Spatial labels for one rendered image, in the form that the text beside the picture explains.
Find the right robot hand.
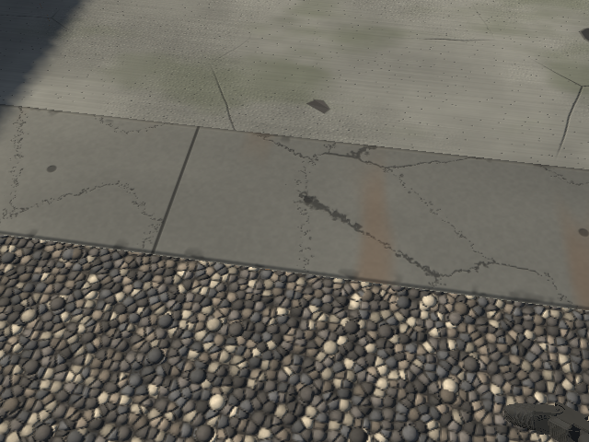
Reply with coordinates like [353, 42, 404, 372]
[503, 402, 589, 442]

